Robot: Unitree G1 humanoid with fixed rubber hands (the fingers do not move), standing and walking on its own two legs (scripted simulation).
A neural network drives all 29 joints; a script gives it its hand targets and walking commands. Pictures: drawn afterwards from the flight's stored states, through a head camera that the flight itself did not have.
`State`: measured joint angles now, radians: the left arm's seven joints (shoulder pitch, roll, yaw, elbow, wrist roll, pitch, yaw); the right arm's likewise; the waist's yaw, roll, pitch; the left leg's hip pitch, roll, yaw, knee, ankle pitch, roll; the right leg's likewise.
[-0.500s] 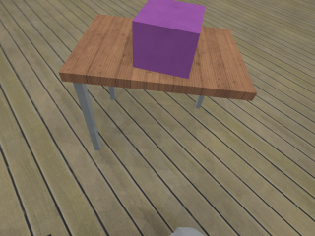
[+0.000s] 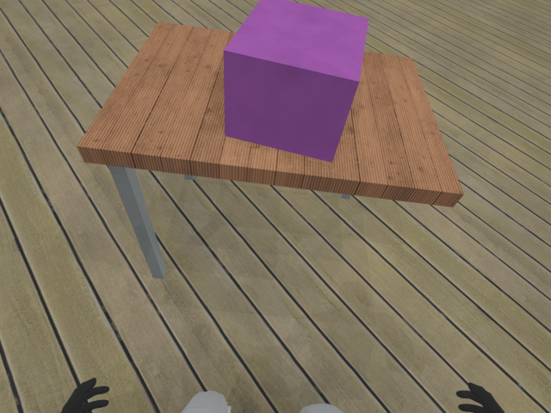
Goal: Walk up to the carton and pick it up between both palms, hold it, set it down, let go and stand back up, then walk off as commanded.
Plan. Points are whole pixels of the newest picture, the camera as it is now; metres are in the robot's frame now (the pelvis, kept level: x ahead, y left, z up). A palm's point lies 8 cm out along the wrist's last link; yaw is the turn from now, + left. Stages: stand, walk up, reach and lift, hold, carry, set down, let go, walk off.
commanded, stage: walk off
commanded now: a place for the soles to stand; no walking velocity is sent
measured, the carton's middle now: (297, 76) +0.80 -0.02 +0.05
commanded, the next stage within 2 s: none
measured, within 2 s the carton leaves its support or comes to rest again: neither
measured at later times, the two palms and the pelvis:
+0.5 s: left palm out of the picture +0.06 +0.26 -0.10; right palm out of the picture +0.08 -0.34 -0.09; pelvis -0.03 -0.04 +0.00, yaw +2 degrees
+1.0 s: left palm out of the picture -0.03 +0.27 -0.10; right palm out of the picture +0.00 -0.34 -0.07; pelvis -0.12 -0.03 +0.00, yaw +3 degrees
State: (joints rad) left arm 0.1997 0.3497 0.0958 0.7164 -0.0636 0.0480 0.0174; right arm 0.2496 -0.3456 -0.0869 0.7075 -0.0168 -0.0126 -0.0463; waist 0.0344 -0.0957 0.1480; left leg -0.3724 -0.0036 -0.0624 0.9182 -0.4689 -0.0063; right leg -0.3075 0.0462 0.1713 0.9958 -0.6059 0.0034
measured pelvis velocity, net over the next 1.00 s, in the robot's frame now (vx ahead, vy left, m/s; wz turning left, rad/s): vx -0.12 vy -0.03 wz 0.04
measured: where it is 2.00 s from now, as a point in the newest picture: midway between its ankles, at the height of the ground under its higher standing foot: outside the picture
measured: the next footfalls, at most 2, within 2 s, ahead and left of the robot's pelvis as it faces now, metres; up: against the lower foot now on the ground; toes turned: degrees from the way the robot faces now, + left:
right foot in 0.02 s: +0.02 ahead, -0.16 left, +0.00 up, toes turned +9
left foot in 1.04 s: -0.03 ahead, +0.08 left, +0.00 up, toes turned +1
